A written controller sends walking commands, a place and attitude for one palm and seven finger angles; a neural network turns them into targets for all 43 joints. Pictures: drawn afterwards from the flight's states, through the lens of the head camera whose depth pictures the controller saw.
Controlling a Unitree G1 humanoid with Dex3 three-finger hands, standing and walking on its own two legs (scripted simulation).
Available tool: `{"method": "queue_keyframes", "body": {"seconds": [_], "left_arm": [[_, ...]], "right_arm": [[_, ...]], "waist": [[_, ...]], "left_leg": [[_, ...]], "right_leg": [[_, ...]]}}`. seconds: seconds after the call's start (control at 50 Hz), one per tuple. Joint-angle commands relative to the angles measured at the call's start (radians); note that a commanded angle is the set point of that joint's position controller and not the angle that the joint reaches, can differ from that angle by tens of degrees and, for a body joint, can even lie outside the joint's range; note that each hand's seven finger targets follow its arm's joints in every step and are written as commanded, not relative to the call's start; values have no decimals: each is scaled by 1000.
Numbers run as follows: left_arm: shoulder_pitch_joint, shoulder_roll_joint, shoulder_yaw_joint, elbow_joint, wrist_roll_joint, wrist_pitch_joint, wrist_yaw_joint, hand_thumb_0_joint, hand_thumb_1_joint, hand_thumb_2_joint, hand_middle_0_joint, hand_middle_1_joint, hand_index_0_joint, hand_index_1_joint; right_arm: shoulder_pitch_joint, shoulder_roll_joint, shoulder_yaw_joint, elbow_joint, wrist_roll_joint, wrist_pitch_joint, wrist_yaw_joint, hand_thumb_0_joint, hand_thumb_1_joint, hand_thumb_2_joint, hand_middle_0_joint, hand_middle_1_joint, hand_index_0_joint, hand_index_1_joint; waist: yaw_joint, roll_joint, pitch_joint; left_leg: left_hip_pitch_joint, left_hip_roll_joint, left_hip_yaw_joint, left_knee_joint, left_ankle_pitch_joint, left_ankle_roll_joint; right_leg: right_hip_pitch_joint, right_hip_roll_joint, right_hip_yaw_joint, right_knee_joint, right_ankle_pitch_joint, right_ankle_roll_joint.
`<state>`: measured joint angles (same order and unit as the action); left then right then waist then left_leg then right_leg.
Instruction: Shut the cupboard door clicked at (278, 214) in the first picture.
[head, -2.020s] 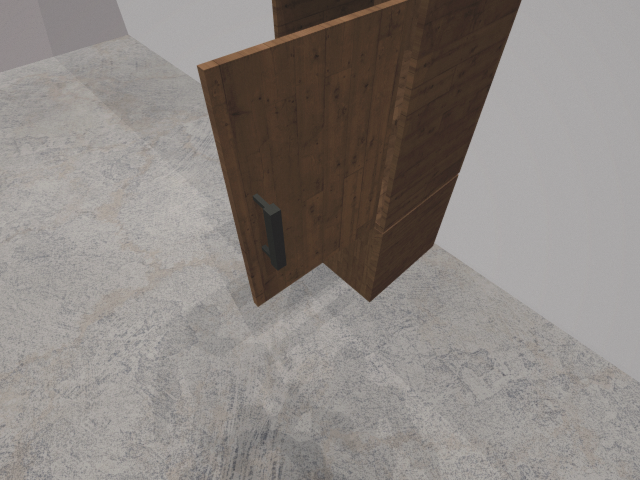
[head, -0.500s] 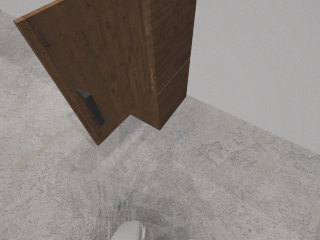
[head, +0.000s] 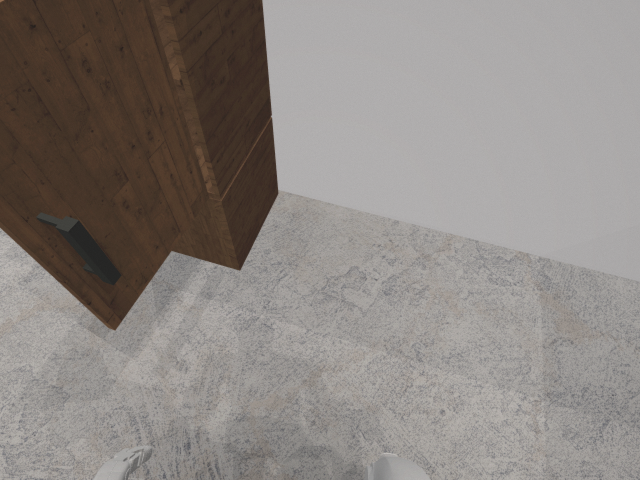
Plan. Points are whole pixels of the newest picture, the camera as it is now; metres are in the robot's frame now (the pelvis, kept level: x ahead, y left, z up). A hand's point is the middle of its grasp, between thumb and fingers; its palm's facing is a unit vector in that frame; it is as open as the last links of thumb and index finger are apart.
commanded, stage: walk to a spot facing it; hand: left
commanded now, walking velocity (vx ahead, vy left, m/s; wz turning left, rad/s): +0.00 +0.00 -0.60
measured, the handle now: (81, 249) +0.42 +0.43 -0.08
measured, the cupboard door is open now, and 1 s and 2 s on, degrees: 87 87 87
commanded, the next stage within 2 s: turn to face it in 1.56 s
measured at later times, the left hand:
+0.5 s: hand (243, 441) +0.18 +0.13 -0.16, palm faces -0.31 -0.94 -0.17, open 7.4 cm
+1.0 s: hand (326, 389) +0.27 +0.01 -0.18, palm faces -0.53 -0.83 -0.16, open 7.4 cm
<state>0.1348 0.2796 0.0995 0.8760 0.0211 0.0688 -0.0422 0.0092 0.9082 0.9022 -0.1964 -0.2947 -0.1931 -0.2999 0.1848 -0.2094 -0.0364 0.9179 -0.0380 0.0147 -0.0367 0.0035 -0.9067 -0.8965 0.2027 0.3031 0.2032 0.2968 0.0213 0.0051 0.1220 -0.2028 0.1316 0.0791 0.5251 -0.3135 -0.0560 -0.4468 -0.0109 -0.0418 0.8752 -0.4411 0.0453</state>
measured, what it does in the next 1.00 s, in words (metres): walks ahead, turning right: right foot, then left foot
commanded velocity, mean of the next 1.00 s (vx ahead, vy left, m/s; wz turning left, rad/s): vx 0.25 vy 0.00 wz -0.52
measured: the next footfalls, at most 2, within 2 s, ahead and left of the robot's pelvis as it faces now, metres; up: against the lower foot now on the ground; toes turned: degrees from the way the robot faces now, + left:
right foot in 0.08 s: +0.05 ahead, -0.14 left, +0.00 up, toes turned -6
left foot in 0.36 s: +0.07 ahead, +0.10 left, +0.00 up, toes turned -10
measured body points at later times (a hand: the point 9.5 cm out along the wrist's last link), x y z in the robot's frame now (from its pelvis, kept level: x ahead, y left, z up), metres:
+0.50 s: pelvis +0.01 -0.03 +0.00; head +0.06 -0.03 +0.45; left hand +0.19 +0.18 -0.14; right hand -0.06 -0.27 -0.13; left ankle +0.03 +0.11 -0.74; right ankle -0.02 -0.15 -0.67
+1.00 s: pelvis +0.14 -0.13 -0.01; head +0.18 -0.14 +0.44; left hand +0.29 +0.05 -0.17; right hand +0.09 -0.40 -0.14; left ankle +0.27 -0.06 -0.74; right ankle +0.01 -0.19 -0.73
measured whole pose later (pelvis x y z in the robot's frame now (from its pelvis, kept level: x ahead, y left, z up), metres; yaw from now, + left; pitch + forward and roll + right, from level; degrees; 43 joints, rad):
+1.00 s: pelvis +0.14 -0.13 -0.01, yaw -35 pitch +1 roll -1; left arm 0.30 0.19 0.07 1.00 0.02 0.00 -0.03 0.01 0.90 0.90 -0.20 -0.30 -0.20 -0.30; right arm 0.17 -0.21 -0.05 0.89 -0.04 -0.07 0.01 0.00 -0.91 -0.90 0.20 0.30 0.20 0.30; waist 0.00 -0.01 0.05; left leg -0.38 0.08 0.08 0.57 -0.22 -0.03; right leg -0.19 0.04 0.03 0.64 -0.44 -0.03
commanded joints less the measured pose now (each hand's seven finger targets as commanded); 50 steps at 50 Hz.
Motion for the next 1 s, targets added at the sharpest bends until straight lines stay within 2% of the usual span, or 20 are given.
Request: {"method": "queue_keyframes", "body": {"seconds": [0.0, 0.02, 0.04, 0.06, 0.28, 0.3, 0.32, 0.34, 0.36, 0.44, 0.56, 0.6, 0.62, 0.64, 0.66, 0.74, 0.92, 0.94, 0.96, 0.98], "left_arm": [[52, 49, 1, -64, -1, -33, -4, 0, 900, 900, -200, -300, -200, -300], [131, 107, 13, -38, 2, -42, 1, 0, 900, 900, -200, -300, -200, -300], [187, 240, 40, -25, 14, -53, 20, 0, 900, 900, -200, -300, -200, -300], [229, 269, 41, -17, -4, -48, 36, 0, 900, 900, -200, -300, -200, -300], [-28, 146, 20, -81, 4, -23, 43, 0, 900, 900, -200, -300, -200, -300], [-45, 110, 10, -93, -2, -18, 36, 0, 900, 900, -200, -300, -200, -300], [-45, 43, -6, -122, -10, -13, 23, 0, 900, 900, -200, -300, -200, -300], [-108, 58, 1, -163, -5, -22, 10, 0, 900, 900, -200, -300, -200, -300], [-127, 76, 8, -163, 11, -30, -4, 0, 900, 900, -200, -300, -200, -300], [-101, 10, -4, -107, 9, -39, -31, 0, 900, 900, -200, -300, -200, -300], [-148, -13, -19, -107, 7, -58, -35, 0, 900, 900, -200, -300, -200, -300], [-2, 20, -5, -52, 9, -68, -31, 0, 900, 900, -200, -300, -200, -300], [181, 112, 20, 7, 11, -82, -19, 0, 900, 900, -200, -300, -200, -300], [346, 257, 59, 55, 3, -88, 2, 0, 900, 900, -200, -300, -200, -300], [348, 250, 55, 58, -12, -83, 24, 0, 900, 900, -200, -300, -200, -300], [79, 114, 15, -5, 7, -99, 38, 0, 900, 900, -200, -300, -200, -300], [55, 86, 16, 27, 2, -108, 25, 0, 900, 900, -200, -300, -200, -300], [66, 33, 5, 20, -2, -105, 21, 0, 900, 900, -200, -300, -200, -300], [98, -30, -12, 4, -9, -103, 13, 0, 900, 900, -200, -300, -200, -300], [21, -1, -8, -40, -2, -111, 7, 0, 900, 900, -200, -300, -200, -300]], "right_arm": [[24, -242, -64, -64, 7, -11, -4, 0, -900, -900, 200, 300, 200, 300], [14, -227, -65, -75, 15, -9, 1, 0, -900, -900, 200, 300, 200, 300], [7, -130, -44, -117, 28, -7, 6, 0, -900, -900, 200, 300, 200, 300], [-22, -158, -36, -138, 29, 6, -3, 0, -900, -900, 200, 300, 200, 300], [147, -102, -28, -40, 26, -2, 5, 0, -900, -900, 200, 300, 200, 300], [203, -143, -33, -27, 19, -13, -1, 0, -900, -900, 200, 300, 200, 300], [242, -251, -54, -26, -4, -24, -6, 0, -900, -900, 200, 300, 200, 300], [233, -313, -63, -43, -3, -29, -21, 0, -900, -900, 200, 300, 200, 300], [191, -290, -55, -55, -3, -42, -11, 0, -900, -900, 200, 300, 200, 300], [152, -187, -32, -38, -4, -59, -5, 0, -900, -900, 200, 300, 200, 300], [247, -204, -46, 5, -5, -58, 12, 0, -900, -900, 200, 300, 200, 300], [202, -209, -46, -4, 3, -55, 16, 0, -900, -900, 200, 300, 200, 300], [158, -176, -40, -31, 20, -58, 28, 0, -900, -900, 200, 300, 200, 300], [48, -94, -18, -110, 33, -62, 33, 0, -900, -900, 200, 300, 200, 300], [-28, -150, -27, -131, 24, -58, 23, 0, -900, -900, 200, 300, 200, 300], [12, -98, -36, -62, 9, -38, 36, 0, -900, -900, 200, 300, 200, 300], [154, -104, -42, -6, 13, -79, 37, 0, -900, -900, 200, 300, 200, 300], [264, -172, -58, 26, 4, -88, 24, 0, -900, -900, 200, 300, 200, 300], [374, -281, -82, 40, -15, -89, 17, 0, -900, -900, 200, 300, 200, 300], [389, -271, -74, 36, -11, -77, 6, 0, -900, -900, 200, 300, 200, 300]], "waist": [[1, 198, -144], [39, 77, -172], [58, -337, -201], [95, -306, -220], [-65, -137, -164], [-94, -33, -167], [-113, 276, -140], [-112, 268, -101], [-88, 177, -90], [-52, 179, -73], [-95, 211, -106], [-8, 143, -152], [83, -49, -240], [152, -413, -266], [156, -240, -199], [-9, -173, -69], [-101, -31, -110], [-147, 131, -156], [-171, 395, -203], [-173, 202, -165]], "left_leg": [[-7, 168, -17, 38, 508, 101], [-116, 116, 37, 195, 347, 45], [-376, -53, 125, 470, -221, -22], [-374, -49, -29, 618, -356, -11], [38, -110, -14, 29, -20, 9], [157, -37, -96, -143, -91, 38], [212, 230, -446, -335, -369, 132], [75, 414, -602, -434, -463, 227], [37, 404, -619, -413, -402, 251], [88, 193, -138, -300, 6, 147], [102, 207, 32, -183, 203, 122], [-15, 163, 106, 26, 228, 75], [-251, 100, 189, 301, 201, 28], [-573, -51, 176, 621, -353, -18], [-641, -6, -19, 720, -333, -7], [-401, 26, -48, 563, -91, -18], [100, -72, 19, -17, 111, 3], [253, 32, -134, -110, -42, 43], [364, 324, -523, -255, -205, 152], [294, 408, -658, -339, -301, 236]], "right_leg": [[228, 32, -66, -285, 161, -34], [389, -30, 10, -411, 386, -60], [540, -319, 426, -505, 751, -175], [468, -409, 481, -501, 867, -281], [46, -128, 389, -502, 67, -174], [-82, -58, 339, -425, -105, -127], [-262, 99, 166, -124, -194, -60], [-271, 43, 92, 96, -150, -34], [-253, -7, 121, 190, -89, -36], [-204, -44, 13, 155, 72, -12], [28, -3, -109, -189, 31, -36], [301, 43, -140, -352, 133, -68], [635, -90, 61, -434, 78, -138], [783, -392, 541, -557, 224, -268], [683, -433, 604, -584, 258, -335], [241, -259, 309, -635, 171, -255], [82, -124, 225, -476, 76, -186], [-19, -36, 165, -241, 77, -148], [-221, 86, 4, 122, -148, -85], [-284, 26, 84, 276, -134, -92]]}}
